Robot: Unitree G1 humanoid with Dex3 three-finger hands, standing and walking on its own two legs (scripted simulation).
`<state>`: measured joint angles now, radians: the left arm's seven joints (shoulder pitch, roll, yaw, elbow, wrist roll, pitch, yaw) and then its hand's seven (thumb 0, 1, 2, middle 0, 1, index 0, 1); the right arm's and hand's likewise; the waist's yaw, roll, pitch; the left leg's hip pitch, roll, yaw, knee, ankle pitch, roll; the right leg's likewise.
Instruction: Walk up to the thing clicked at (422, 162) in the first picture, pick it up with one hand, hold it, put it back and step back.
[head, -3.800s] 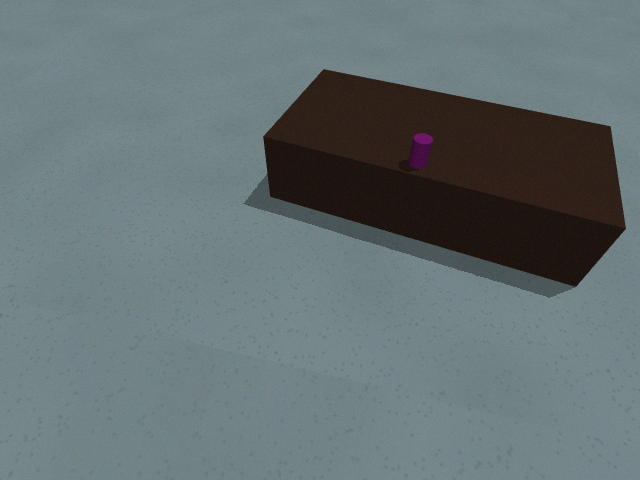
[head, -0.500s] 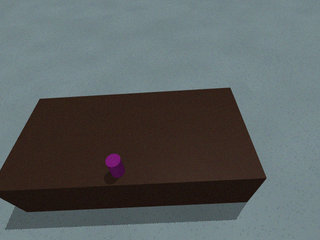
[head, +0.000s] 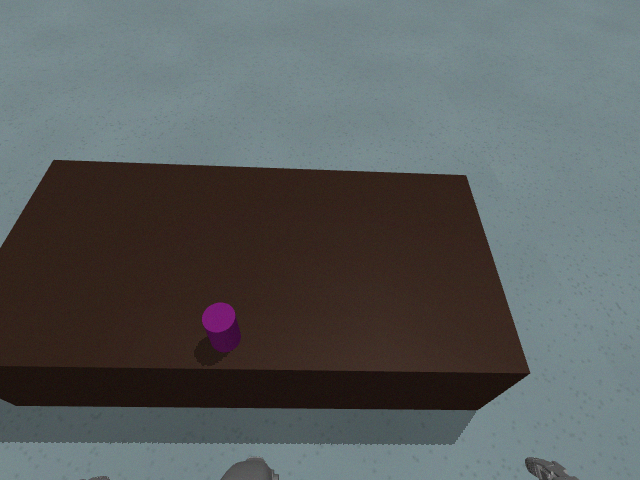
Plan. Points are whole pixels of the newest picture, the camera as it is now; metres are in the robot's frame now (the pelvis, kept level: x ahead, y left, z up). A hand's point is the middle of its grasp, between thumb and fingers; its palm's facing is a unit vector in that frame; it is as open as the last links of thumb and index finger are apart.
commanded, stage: walk up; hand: left
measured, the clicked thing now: (222, 328) +0.46 +0.22 -0.37
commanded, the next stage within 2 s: stand in 1.04 s
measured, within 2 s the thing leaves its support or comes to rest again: neither
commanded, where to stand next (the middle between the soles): +0.08 +0.01 m, yaw +1 degrees
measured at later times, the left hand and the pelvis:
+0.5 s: hand out of the picture +0.08 +0.25 -0.13, palm faces -0.01 -0.94 -0.35, open 7.4 cm; pelvis +0.01 +0.00 +0.03, yaw +0 degrees
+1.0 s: hand out of the picture +0.10 +0.26 -0.13, palm faces -0.02 -0.94 -0.33, open 7.4 cm; pelvis +0.02 +0.00 +0.03, yaw +0 degrees
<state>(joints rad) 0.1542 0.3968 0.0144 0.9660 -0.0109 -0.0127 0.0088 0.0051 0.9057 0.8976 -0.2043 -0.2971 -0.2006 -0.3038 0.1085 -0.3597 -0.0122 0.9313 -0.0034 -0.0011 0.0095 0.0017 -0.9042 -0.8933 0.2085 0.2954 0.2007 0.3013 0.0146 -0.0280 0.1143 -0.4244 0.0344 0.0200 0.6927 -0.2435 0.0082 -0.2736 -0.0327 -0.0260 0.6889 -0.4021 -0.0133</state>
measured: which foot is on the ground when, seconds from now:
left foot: down 0.00-1.00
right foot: down 0.00-1.00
